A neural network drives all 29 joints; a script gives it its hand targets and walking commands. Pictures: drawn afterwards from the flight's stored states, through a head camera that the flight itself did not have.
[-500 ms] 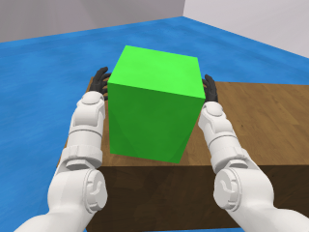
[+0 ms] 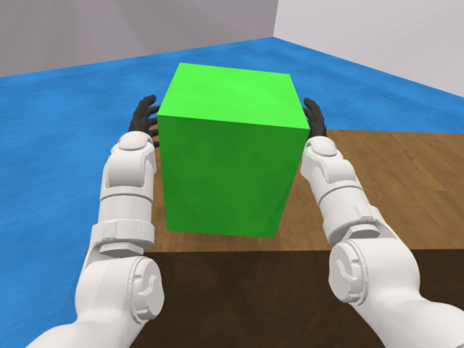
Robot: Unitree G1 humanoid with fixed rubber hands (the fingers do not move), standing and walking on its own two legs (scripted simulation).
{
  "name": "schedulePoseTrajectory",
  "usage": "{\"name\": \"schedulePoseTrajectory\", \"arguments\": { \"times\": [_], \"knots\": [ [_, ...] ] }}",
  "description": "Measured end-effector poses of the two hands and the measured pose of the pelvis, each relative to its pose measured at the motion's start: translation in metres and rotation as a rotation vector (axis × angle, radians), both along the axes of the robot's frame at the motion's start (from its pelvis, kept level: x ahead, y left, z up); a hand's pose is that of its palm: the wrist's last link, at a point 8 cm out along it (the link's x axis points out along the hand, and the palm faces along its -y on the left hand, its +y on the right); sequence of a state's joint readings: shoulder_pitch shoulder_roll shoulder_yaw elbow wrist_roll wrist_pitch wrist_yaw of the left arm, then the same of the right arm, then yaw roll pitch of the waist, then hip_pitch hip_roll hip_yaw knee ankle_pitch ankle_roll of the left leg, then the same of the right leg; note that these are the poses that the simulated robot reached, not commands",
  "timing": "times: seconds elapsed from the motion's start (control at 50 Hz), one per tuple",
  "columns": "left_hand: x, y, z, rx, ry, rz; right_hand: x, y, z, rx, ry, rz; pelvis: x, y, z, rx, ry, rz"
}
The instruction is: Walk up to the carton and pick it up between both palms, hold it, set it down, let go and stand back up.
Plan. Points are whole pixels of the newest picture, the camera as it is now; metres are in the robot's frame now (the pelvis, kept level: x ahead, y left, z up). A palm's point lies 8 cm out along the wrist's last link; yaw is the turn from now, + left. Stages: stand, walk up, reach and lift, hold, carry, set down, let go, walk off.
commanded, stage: reach and lift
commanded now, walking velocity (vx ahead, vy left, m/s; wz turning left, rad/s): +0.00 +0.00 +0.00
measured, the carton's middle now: (228, 152) +0.42 +0.01 +0.17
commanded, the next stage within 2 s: hold in 0.60 s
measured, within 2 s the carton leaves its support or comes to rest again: neither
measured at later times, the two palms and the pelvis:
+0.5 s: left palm (142, 131) +0.39 +0.15 +0.24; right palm (318, 134) +0.39 -0.15 +0.23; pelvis +0.00 +0.00 +0.00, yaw +0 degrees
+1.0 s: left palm (139, 124) +0.38 +0.15 +0.25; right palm (322, 126) +0.39 -0.15 +0.25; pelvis +0.00 +0.00 +0.00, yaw +0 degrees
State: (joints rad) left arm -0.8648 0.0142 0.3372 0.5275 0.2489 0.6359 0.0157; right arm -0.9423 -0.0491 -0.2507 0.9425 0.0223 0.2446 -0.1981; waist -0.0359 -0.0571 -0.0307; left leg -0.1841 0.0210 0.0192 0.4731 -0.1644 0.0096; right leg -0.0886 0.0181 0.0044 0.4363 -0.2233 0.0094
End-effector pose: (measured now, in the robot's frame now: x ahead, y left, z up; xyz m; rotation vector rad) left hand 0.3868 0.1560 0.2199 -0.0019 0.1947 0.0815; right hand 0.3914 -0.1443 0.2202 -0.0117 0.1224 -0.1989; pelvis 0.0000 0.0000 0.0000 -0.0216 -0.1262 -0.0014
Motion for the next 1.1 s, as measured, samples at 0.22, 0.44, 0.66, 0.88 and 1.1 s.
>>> {"name": "schedulePoseTrajectory", "arguments": {
  "times": [0.22, 0.44, 0.66, 0.88, 1.1],
  "knots": [
    [0.001, -0.001, 0.003, 0.003, 0.008, 0.003, 0.001, -0.001, 0.003, 0.004, 0.010, 0.005, 0.000, 0.000, 0.000, 0.000, 0.001, 0.000],
    [0.001, -0.004, 0.013, 0.008, 0.000, 0.006, 0.002, -0.004, 0.010, 0.014, 0.006, 0.006, 0.000, 0.000, 0.000, 0.000, 0.000, 0.000],
    [-0.001, -0.005, 0.020, 0.011, -0.002, 0.010, 0.002, -0.005, 0.016, 0.028, 0.006, 0.012, 0.000, -0.001, 0.000, 0.000, 0.000, -0.001],
    [-0.007, -0.004, 0.029, 0.014, -0.006, 0.015, -0.002, -0.004, 0.027, 0.019, 0.008, 0.020, 0.000, -0.001, 0.000, 0.000, 0.000, -0.001],
    [-0.013, -0.003, 0.038, 0.010, -0.013, 0.018, -0.006, -0.003, 0.042, 0.014, 0.003, 0.025, 0.000, -0.001, 0.000, 0.000, 0.000, -0.001]
  ]
}}
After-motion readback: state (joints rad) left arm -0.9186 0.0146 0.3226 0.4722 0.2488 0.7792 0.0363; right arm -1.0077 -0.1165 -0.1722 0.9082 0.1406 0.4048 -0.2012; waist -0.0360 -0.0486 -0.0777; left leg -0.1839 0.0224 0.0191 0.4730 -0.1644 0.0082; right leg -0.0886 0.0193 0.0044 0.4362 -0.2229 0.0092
